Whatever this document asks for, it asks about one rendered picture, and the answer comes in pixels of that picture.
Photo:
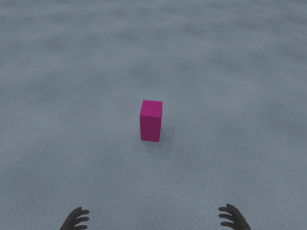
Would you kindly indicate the robot right hand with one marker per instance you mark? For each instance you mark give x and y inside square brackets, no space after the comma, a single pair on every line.
[235,216]

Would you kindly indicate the robot left hand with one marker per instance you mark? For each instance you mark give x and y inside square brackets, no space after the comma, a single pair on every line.
[74,219]

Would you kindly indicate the carton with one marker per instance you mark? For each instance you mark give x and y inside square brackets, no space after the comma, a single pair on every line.
[150,120]

